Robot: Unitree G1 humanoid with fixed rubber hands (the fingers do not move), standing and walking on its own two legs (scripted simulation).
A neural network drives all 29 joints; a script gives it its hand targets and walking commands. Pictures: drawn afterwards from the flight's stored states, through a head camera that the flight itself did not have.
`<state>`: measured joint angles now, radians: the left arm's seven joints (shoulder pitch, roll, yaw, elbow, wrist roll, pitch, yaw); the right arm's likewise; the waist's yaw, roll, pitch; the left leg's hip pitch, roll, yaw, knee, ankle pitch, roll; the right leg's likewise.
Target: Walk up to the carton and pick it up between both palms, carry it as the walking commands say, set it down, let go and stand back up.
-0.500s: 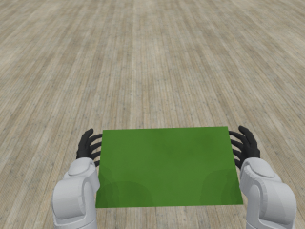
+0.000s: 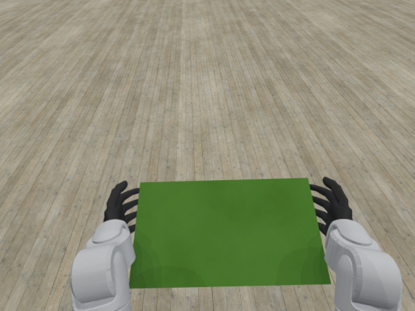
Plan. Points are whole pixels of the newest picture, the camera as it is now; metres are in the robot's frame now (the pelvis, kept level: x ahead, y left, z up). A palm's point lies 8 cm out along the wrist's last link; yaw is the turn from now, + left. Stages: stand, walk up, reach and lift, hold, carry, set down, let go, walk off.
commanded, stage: carry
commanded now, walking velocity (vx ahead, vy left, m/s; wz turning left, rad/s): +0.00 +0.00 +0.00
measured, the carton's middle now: (223, 240) +0.28 +0.00 +0.01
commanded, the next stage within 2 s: none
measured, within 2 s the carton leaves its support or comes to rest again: neither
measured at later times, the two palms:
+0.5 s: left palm (98, 210) +0.28 +0.22 +0.11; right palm (306, 201) +0.28 -0.13 +0.13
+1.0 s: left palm (92, 173) +0.37 +0.26 +0.11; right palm (269, 165) +0.38 -0.09 +0.12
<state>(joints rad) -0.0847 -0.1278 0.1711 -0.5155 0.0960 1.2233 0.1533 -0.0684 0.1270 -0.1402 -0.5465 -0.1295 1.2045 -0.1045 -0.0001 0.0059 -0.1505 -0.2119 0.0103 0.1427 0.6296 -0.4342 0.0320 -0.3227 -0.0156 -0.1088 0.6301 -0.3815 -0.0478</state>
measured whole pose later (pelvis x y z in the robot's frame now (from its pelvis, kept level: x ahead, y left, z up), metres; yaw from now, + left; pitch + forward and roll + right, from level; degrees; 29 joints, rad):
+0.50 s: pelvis +0.03 +0.04 +0.02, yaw +0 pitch +7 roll -2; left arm -0.08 -0.13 0.17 -0.48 0.10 1.21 0.16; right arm -0.07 0.13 -0.14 -0.50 -0.13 1.19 -0.10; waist 0.00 0.00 -0.15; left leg -0.19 0.00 0.14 0.61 -0.25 0.04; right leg -0.32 0.00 -0.11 0.61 -0.25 -0.04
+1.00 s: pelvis +0.12 +0.08 +0.01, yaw +1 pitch +7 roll -2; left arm -0.09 -0.13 0.16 -0.46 0.10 1.12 0.15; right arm -0.08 0.13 -0.16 -0.47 -0.13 1.11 -0.09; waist 0.00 0.02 -0.13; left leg -0.19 -0.04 0.14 0.73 -0.41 0.00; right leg -0.33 0.02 -0.12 0.64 -0.23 -0.11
